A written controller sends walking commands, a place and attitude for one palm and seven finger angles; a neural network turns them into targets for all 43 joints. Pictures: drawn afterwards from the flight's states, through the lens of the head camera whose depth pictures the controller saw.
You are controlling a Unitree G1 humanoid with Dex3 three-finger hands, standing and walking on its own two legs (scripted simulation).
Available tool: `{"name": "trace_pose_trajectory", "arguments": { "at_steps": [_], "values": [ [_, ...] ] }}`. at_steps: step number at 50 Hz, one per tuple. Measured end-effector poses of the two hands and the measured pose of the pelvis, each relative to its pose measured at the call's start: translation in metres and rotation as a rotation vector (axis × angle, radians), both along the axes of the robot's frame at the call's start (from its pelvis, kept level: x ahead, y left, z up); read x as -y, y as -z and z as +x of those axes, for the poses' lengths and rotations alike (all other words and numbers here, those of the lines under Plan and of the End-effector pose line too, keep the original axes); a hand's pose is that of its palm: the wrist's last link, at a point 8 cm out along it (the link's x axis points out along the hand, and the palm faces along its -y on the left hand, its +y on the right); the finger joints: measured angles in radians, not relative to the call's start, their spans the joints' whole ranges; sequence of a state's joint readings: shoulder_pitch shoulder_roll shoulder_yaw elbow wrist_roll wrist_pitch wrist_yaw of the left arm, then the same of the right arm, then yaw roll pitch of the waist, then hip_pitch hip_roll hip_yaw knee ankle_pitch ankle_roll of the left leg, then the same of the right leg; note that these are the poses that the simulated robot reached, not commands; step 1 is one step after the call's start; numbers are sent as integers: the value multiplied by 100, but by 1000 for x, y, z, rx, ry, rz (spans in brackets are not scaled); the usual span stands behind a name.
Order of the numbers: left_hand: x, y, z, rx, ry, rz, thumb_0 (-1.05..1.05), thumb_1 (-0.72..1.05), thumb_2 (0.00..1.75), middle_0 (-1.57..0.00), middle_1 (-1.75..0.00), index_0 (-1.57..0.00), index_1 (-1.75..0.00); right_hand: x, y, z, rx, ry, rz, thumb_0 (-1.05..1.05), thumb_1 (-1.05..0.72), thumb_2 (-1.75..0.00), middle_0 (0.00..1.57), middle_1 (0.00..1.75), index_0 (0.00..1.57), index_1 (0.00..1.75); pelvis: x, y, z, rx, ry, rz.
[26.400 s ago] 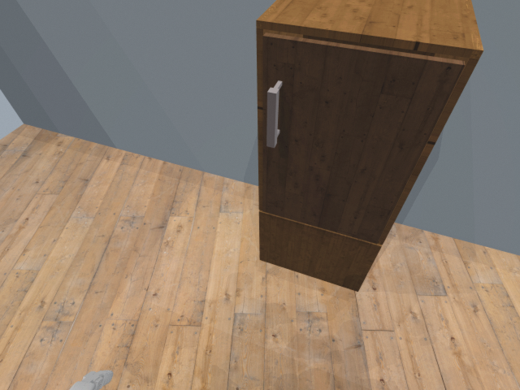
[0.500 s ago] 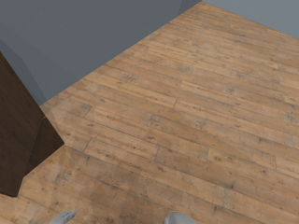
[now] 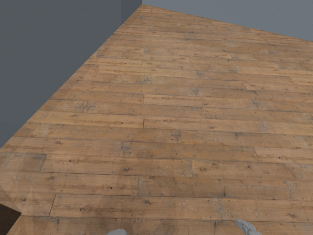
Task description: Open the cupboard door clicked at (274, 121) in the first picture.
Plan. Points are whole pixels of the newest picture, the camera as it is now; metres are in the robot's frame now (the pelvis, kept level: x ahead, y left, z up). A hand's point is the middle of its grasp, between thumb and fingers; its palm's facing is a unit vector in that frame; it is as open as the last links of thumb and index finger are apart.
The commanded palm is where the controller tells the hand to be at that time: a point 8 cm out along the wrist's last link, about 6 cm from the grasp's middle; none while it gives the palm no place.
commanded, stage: walk to a spot facing it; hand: left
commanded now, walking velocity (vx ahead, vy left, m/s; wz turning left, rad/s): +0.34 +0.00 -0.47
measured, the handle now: out of the picture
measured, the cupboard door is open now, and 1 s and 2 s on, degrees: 42 42 42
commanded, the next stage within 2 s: turn to face it in 0.98 s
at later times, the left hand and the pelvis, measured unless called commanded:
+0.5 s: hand (135, 163) +0.35 +0.09 -0.14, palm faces -0.23 -0.95 -0.21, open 7.4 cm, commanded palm none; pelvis +0.20 -0.07 +0.01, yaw -12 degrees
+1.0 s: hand (146, 122) +0.53 +0.07 -0.15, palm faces -0.27 -0.95 -0.15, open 7.4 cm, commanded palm none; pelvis +0.44 -0.09 +0.02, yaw -19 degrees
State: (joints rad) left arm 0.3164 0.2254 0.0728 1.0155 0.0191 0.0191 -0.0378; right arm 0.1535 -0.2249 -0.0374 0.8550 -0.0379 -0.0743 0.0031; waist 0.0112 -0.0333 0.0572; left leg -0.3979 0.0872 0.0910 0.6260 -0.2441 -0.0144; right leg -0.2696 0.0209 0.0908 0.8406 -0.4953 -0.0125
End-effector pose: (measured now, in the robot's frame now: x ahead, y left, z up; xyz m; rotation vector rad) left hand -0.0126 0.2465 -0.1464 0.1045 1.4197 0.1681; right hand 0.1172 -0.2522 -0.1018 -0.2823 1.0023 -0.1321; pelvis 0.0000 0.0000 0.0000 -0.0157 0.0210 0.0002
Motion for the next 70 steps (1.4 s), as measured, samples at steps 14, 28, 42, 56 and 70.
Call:
{"name": "trace_pose_trajectory", "arguments": {
  "at_steps": [14, 28, 42, 56, 70],
  "values": [
    [42, -44, 287, 312, 301, 5, 1, 91, 90, -20, -29, -19, -30, -4, 15, -89, -422, 303, 112, 1, -91, -90, 20, 30, 20, 30, 20, -17, 109, -9, 138, 17],
    [103, -31, 362, 197, 311, 17, 0, 93, 90, -20, -30, -20, -30, 64, 14, 86, -262, 369, 119, 1, -91, -90, 20, 30, 20, 30, 73, -20, 231, -3, 226, 22],
    [78, -1, 413, -53, 260, -7, 1, 91, 90, -20, -30, -20, -30, 67, 7, 298, -23, 290, 64, 1, -91, -90, 20, 30, 20, 30, 68, -5, 376, 26, 285, 3],
    [184, -31, 660, 199, 493, -26, 1, 91, 90, -20, -29, -19, -30, 79, 20, 231, -404, 569, 161, 1, -92, -90, 20, 30, 20, 30, 126, -16, 480, 16, 395, 20],
    [266, -26, 738, 302, 384, -59, -1, 92, 90, -20, -30, -20, -30, 146, 20, 352, -403, 492, 176, 1, -91, -90, 20, 30, 20, 30, 191, -17, 557, 6, 259, 20]
  ]
}}
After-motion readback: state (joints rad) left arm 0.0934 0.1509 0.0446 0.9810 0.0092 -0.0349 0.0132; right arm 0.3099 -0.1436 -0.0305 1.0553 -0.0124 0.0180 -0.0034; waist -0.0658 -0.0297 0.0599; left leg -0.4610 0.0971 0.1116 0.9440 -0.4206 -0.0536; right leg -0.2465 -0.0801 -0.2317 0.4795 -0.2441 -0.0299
